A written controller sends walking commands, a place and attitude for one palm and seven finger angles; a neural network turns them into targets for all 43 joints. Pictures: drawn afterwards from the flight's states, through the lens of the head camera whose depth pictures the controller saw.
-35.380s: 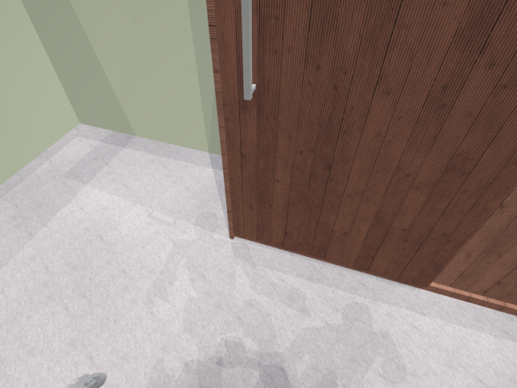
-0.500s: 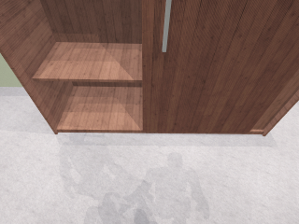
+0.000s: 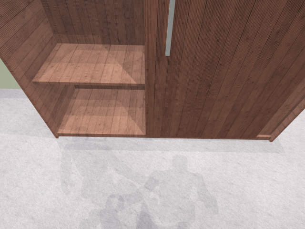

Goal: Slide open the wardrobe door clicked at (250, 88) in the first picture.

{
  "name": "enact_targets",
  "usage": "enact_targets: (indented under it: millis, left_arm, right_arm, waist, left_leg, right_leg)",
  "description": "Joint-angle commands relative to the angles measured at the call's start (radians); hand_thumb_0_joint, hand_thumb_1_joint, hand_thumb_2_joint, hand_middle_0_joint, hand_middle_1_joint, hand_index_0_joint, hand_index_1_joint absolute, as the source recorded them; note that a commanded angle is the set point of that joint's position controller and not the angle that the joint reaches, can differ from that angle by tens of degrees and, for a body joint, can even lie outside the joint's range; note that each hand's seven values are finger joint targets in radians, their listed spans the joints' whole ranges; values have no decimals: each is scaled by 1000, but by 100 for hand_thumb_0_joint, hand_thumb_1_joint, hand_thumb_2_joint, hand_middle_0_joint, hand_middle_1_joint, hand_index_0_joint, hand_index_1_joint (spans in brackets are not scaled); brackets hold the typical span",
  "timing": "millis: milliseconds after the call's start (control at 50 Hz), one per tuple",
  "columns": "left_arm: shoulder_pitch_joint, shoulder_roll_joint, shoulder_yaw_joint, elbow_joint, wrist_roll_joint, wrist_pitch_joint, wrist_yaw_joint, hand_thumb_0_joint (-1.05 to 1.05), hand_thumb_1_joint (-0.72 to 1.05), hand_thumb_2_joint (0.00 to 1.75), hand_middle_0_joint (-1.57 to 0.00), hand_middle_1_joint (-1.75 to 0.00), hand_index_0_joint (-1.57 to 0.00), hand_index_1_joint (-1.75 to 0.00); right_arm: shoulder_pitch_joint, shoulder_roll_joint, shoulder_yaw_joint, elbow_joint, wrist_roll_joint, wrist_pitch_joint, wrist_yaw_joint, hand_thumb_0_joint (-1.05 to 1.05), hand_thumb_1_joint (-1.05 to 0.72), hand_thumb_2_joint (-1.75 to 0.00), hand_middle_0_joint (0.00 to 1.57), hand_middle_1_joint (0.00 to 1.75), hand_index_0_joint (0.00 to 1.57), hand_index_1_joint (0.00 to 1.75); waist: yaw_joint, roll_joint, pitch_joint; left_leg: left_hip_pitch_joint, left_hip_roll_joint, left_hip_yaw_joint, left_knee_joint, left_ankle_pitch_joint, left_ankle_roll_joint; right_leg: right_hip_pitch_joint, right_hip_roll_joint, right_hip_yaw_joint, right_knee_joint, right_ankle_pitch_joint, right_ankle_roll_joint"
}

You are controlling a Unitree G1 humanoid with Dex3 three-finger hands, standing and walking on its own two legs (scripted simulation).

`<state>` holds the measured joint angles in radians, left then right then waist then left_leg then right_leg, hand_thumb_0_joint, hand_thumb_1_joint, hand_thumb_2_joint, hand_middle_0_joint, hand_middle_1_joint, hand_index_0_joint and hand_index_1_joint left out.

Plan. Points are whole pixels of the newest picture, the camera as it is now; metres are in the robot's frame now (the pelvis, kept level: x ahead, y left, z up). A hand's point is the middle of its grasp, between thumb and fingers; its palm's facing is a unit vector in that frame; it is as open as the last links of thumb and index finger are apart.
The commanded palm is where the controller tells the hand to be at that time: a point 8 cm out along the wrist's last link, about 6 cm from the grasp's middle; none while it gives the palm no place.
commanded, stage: look to check the result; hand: left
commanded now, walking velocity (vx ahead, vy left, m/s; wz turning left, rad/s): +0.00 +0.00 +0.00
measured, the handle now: (170, 19) +0.83 -0.02 +0.16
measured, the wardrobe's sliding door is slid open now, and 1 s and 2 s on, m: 0.69 0.69 0.69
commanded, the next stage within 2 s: stand and wait in 0.04 s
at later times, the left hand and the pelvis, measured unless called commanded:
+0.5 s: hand out of the picture +0.09 +0.23 -0.16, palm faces -0.04 -0.95 -0.31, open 7.4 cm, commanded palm none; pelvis +0.02 -0.01 +0.00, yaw +0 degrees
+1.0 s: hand out of the picture +0.09 +0.22 -0.16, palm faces -0.04 -0.95 -0.31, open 7.4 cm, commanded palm none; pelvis +0.02 -0.02 +0.00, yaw +0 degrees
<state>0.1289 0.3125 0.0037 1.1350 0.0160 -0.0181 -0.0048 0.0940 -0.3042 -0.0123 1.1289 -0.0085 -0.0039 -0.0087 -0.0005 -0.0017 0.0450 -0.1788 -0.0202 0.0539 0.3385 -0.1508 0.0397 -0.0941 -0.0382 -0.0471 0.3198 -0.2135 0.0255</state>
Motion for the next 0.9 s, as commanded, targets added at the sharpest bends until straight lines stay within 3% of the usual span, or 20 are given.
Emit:
enact_targets:
  millis: [0,120,220,320,620,880]
  left_arm:
    - [-13,190,36,-51,-2,-19,13,0,90,90,-20,-30,-20,-30]
    - [-31,202,36,-55,-3,-23,14,0,90,90,-20,-30,-20,-30]
    - [-34,204,37,-59,-4,-21,14,0,90,90,-20,-30,-20,-30]
    - [-41,208,36,-60,-4,-20,14,0,90,90,-20,-30,-20,-30]
    - [-32,205,38,-60,-5,-22,18,0,90,90,-20,-30,-20,-30]
    - [-33,203,37,-57,-6,-20,17,0,90,90,-20,-30,-20,-30]
  right_arm:
    - [-31,-205,-29,-55,-3,-24,-7,0,-90,-90,20,30,20,30]
    - [-44,-215,-28,-56,-3,-27,-8,0,-90,-90,20,30,20,30]
    - [-50,-223,-26,-59,-3,-28,-8,0,-90,-90,20,30,20,30]
    - [-53,-226,-25,-59,-3,-26,-9,0,-90,-90,20,30,20,30]
    - [-38,-223,-25,-57,-2,-26,-13,0,-90,-90,20,30,20,30]
    - [-33,-216,-23,-53,-3,-23,-13,0,-90,-90,20,30,20,30]
  waist:
    - [-2,-3,-80]
    - [-5,-7,-103]
    - [-4,13,-103]
    - [-5,3,-84]
    - [-7,-11,-110]
    - [-5,-9,-85]
  left_leg:
    - [75,151,-145,-50,158,0]
    - [101,155,-140,-44,225,-3]
    - [107,157,-137,-49,230,-5]
    - [106,158,-134,-52,230,-7]
    - [136,161,-125,-41,268,-9]
    - [121,160,-122,-56,218,-12]
  right_leg:
    - [-20,-104,86,-64,101,-46]
    - [1,-112,84,-60,180,-46]
    - [9,-114,85,-66,176,-47]
    - [6,-112,86,-70,187,-47]
    - [29,-113,86,-69,256,-51]
    - [25,-110,92,-84,213,-52]
